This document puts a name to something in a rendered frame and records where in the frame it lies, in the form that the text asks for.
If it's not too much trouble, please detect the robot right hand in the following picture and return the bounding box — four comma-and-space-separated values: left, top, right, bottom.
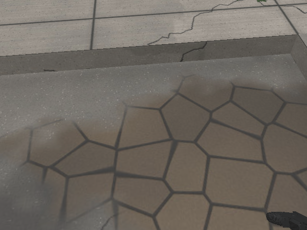
266, 211, 307, 230

